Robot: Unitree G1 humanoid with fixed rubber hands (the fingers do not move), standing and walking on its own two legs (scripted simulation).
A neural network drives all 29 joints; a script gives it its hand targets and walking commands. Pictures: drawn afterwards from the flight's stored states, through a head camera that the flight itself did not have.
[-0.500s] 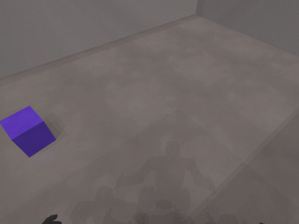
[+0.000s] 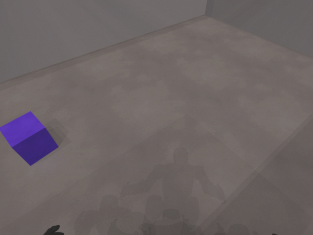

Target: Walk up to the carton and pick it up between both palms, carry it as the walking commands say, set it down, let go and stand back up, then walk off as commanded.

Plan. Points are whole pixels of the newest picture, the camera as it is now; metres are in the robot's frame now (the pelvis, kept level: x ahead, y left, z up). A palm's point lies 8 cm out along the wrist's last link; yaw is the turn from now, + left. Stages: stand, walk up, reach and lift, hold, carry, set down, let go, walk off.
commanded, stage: stand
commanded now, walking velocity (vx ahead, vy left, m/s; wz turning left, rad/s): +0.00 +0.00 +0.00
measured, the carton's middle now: (30, 138) +0.83 +0.97 -0.66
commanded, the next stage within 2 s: walk up in 0.24 s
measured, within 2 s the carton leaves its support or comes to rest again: neither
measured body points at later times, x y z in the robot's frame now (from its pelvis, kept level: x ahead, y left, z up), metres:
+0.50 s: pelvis +0.00 +0.00 -0.01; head +0.01 +0.01 +0.44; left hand +0.11 +0.34 -0.10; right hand +0.13 -0.32 -0.11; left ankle -0.01 +0.12 -0.73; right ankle +0.00 -0.12 -0.75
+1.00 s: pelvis +0.11 +0.12 -0.02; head +0.12 +0.12 +0.43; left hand +0.06 +0.48 -0.10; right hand +0.34 -0.15 -0.10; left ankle +0.08 +0.23 -0.75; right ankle +0.21 +0.05 -0.74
